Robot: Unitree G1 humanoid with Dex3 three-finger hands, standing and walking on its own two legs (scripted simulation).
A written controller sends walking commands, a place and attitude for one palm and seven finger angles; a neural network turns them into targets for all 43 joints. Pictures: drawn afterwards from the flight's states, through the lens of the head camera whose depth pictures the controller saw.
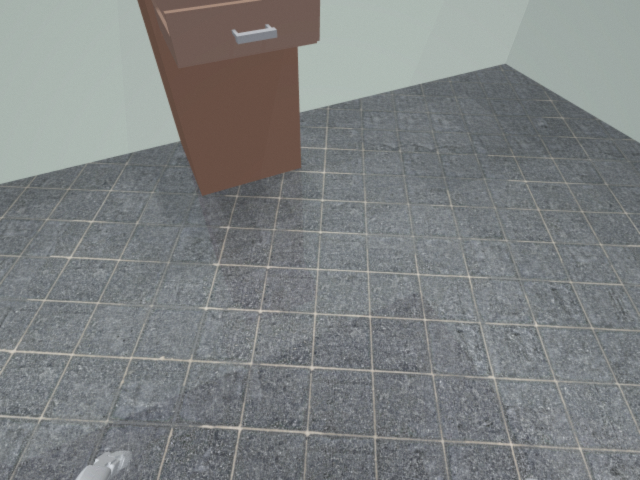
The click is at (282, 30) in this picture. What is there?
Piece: drawer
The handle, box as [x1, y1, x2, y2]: [232, 24, 276, 43]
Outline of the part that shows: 276,37 276,29 268,24 265,24 265,29 237,33 234,29 232,30 232,33 237,43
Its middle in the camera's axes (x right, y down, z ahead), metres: -0.20 -0.60 +1.12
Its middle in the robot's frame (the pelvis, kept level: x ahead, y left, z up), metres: +1.24 +0.26 +0.02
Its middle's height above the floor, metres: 0.78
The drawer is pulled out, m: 0.25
